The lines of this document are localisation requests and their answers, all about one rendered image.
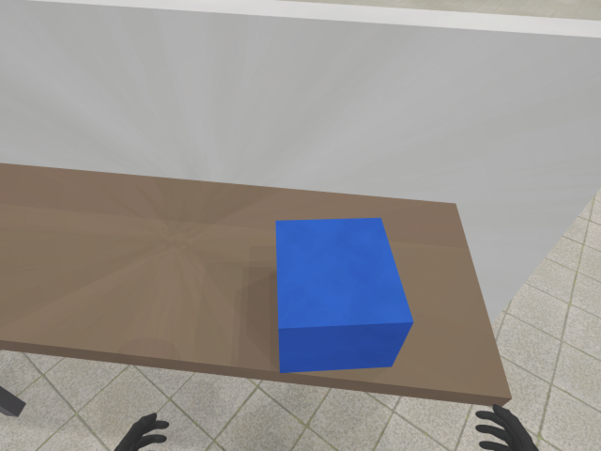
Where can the carton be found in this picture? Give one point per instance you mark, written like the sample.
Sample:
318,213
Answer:
341,303

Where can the left robot hand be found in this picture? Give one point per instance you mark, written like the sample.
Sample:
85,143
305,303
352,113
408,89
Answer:
134,440

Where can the right robot hand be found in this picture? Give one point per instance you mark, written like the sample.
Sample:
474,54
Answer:
515,435

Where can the table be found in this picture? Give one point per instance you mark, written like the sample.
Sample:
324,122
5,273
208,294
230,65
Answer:
182,274

